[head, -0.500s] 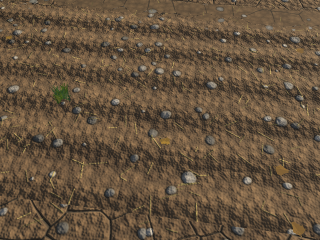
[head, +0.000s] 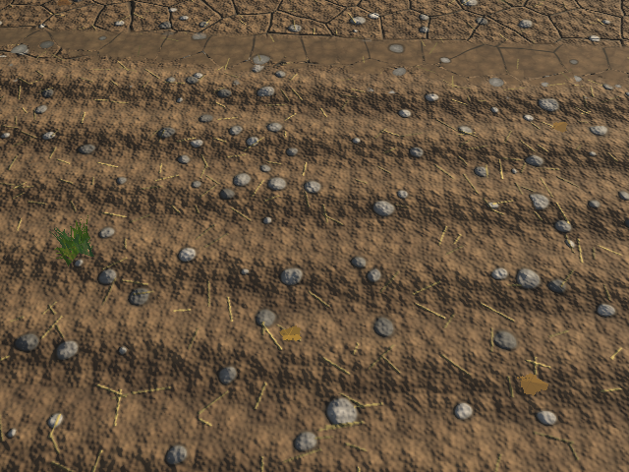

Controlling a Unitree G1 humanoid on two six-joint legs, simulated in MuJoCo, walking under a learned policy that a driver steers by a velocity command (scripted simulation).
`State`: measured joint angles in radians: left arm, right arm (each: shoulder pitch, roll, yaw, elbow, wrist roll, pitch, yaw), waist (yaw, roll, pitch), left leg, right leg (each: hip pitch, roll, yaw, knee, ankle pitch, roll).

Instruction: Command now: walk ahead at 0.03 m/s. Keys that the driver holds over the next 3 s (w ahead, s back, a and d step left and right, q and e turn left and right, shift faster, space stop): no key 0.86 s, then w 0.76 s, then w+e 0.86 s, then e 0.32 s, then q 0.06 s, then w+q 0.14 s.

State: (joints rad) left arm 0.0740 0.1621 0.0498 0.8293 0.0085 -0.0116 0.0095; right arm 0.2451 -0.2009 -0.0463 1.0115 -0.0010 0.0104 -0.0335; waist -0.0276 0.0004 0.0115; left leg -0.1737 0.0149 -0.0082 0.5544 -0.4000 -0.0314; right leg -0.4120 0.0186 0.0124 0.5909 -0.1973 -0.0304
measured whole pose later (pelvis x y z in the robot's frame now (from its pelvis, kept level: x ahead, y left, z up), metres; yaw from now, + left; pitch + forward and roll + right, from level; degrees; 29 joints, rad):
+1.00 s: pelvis +0.02 +0.01 +0.00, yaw -1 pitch -1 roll +0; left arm 0.15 0.19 0.06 1.07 -0.03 -0.01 0.03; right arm 0.42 -0.16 -0.05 1.10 0.02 -0.02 -0.05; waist -0.02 0.01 0.01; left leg -0.09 0.02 0.00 0.56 -0.45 0.01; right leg -0.37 0.02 -0.01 0.71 -0.36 -0.04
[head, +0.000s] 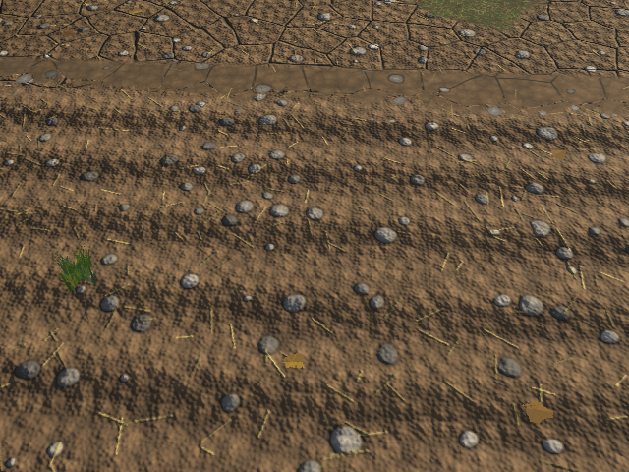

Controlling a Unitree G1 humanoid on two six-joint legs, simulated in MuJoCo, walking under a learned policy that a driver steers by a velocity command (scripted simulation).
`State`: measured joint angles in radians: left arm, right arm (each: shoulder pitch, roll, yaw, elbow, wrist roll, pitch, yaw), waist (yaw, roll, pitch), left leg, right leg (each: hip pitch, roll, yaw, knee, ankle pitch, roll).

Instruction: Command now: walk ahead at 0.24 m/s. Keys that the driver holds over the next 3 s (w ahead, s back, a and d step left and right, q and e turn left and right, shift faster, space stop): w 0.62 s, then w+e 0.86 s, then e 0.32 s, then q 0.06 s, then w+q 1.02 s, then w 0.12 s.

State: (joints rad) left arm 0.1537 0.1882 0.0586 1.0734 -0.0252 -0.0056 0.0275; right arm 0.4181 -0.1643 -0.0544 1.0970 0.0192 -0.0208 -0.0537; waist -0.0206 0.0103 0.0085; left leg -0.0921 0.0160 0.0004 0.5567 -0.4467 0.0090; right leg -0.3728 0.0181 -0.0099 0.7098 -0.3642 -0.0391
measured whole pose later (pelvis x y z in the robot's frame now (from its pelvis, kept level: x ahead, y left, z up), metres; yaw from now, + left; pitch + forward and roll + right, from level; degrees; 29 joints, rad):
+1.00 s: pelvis +0.46 +0.05 +0.02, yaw -9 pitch +1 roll +2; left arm 0.12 0.25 0.08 0.96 -0.02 -0.06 -0.01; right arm 0.34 -0.21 -0.05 1.02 -0.02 -0.11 -0.01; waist -0.05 -0.03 -0.01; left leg 0.01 -0.06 0.21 0.20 -0.23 0.06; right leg -0.74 -0.10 0.09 0.82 0.08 -0.06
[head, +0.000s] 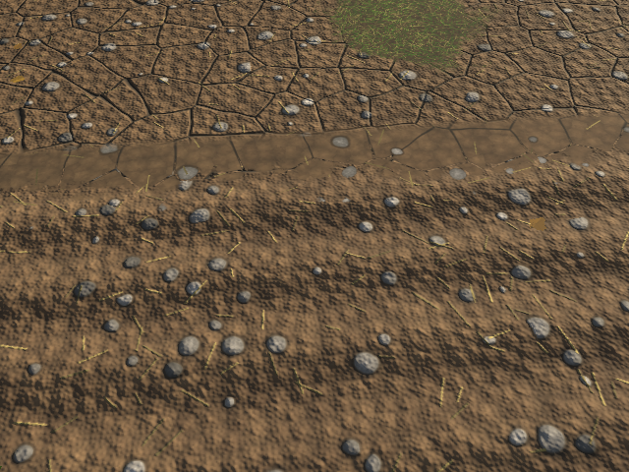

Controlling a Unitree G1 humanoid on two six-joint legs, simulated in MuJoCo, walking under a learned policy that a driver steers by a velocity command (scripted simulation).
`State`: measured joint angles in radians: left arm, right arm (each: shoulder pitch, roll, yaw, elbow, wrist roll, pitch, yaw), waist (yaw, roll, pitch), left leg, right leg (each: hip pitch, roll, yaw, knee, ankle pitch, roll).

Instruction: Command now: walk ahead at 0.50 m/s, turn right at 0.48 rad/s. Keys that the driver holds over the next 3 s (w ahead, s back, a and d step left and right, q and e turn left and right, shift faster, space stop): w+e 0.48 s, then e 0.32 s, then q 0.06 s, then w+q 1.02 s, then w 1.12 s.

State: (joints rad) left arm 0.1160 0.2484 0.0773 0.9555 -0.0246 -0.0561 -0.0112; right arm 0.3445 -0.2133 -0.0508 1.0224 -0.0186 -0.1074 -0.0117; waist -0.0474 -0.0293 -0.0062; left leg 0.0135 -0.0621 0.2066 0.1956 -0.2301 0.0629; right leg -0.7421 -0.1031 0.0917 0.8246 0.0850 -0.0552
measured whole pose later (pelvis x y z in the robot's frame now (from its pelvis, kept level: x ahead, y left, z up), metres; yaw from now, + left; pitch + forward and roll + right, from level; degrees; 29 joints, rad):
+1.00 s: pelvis +0.46 -0.07 -0.01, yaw -30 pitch +2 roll +0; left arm 0.18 0.27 0.05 0.70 0.00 0.01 0.02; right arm 0.20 -0.27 -0.05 0.79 0.01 -0.02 0.01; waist -0.04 0.00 0.01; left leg -0.35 0.00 0.06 0.43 -0.12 0.04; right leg -0.40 -0.03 0.02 0.68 -0.34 0.01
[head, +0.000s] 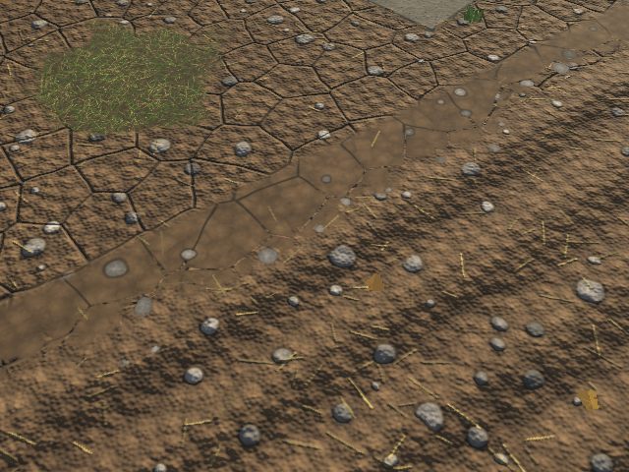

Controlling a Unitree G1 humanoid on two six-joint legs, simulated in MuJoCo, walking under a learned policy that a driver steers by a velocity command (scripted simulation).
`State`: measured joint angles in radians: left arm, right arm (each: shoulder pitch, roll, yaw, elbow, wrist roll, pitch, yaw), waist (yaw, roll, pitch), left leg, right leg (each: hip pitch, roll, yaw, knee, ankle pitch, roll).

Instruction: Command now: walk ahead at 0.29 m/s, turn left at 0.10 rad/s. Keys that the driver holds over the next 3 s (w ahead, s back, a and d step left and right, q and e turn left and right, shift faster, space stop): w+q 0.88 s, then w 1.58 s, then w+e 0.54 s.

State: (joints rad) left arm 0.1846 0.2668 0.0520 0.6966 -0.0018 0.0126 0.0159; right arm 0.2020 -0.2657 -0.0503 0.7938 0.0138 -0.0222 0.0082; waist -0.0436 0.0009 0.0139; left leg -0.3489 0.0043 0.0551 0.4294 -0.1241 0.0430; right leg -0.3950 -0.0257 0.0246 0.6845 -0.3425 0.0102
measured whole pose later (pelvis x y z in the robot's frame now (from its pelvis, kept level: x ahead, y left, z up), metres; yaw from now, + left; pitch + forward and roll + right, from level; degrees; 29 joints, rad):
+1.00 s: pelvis +0.43 +0.17 -0.01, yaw +32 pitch +3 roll +0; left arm 0.04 0.27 0.04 0.65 0.01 -0.13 -0.03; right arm 0.39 -0.30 -0.08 0.75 0.02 -0.03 -0.01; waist -0.08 -0.01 -0.01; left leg -0.07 -0.10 -0.21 0.52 -0.47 0.07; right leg -0.47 0.02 0.03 0.46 -0.04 -0.01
